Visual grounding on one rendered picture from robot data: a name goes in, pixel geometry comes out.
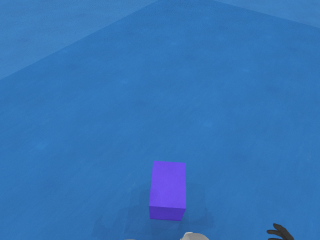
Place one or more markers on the right robot hand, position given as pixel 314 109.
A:
pixel 281 232

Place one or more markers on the carton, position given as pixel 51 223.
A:
pixel 167 199

